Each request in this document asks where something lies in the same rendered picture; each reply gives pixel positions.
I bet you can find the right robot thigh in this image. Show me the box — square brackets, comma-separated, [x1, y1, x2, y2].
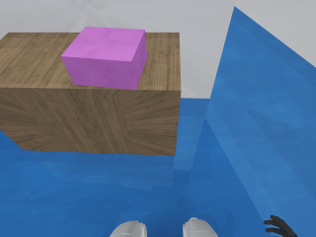
[183, 218, 218, 237]

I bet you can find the robot thigh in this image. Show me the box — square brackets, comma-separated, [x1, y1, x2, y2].
[183, 218, 218, 237]
[110, 220, 147, 237]

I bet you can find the pedestal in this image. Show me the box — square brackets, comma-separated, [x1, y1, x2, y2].
[0, 32, 182, 156]

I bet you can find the robot right hand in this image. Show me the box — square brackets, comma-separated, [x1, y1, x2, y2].
[264, 215, 298, 237]

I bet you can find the carton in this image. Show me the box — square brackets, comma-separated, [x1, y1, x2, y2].
[60, 27, 147, 90]

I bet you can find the left robot thigh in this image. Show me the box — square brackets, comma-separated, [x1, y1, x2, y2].
[110, 220, 147, 237]

